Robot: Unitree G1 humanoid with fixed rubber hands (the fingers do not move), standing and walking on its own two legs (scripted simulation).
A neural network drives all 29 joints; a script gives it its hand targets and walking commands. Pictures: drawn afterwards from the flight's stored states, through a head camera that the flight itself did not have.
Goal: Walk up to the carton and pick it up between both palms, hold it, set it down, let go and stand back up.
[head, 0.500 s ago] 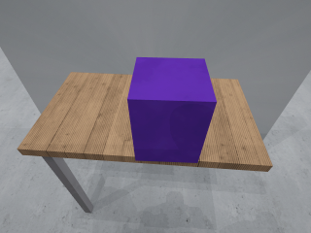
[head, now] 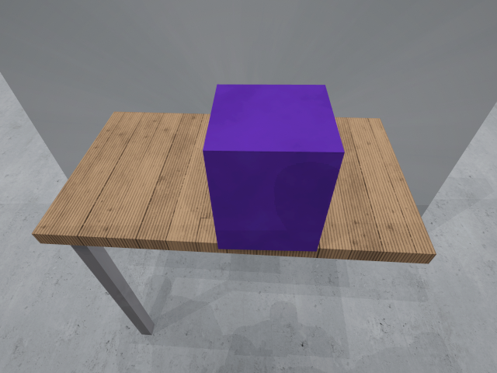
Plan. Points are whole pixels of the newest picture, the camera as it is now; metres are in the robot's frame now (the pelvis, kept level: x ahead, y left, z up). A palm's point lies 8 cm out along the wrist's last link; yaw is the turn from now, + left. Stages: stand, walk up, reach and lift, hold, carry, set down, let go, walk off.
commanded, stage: stand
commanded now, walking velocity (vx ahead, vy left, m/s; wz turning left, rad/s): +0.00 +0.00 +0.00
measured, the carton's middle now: (268, 171) +0.44 -0.02 +0.08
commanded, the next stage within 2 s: none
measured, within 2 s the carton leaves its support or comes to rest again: neither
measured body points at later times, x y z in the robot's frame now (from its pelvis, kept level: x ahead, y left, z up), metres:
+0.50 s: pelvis +0.02 -0.01 +0.00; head +0.00 -0.02 +0.45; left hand +0.03 +0.23 -0.14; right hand +0.03 -0.26 -0.15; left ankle +0.04 +0.09 -0.74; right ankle +0.04 -0.14 -0.74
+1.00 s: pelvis +0.03 -0.02 +0.00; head +0.02 -0.02 +0.45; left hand +0.04 +0.22 -0.14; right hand +0.04 -0.26 -0.15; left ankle +0.04 +0.09 -0.74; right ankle +0.04 -0.14 -0.74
